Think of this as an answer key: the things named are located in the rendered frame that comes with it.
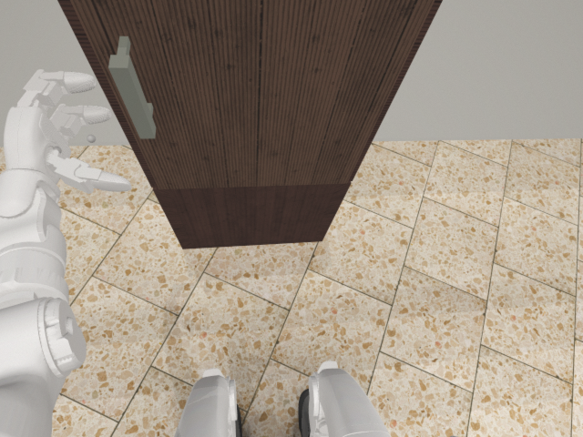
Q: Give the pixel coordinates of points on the right robot shin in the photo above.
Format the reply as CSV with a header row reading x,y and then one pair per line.
x,y
319,428

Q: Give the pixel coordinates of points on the robot left thigh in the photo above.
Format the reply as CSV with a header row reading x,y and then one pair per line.
x,y
210,407

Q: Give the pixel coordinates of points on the cupboard door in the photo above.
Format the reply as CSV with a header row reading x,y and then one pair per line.
x,y
255,93

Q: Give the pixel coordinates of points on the robot left hand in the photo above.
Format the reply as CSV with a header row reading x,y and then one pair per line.
x,y
30,135

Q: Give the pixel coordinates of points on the left robot upper arm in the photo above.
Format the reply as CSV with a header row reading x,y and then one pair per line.
x,y
40,344

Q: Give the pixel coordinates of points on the handle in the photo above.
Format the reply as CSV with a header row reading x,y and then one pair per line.
x,y
126,79

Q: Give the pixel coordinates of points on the left robot forearm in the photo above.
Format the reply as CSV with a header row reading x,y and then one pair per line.
x,y
32,247

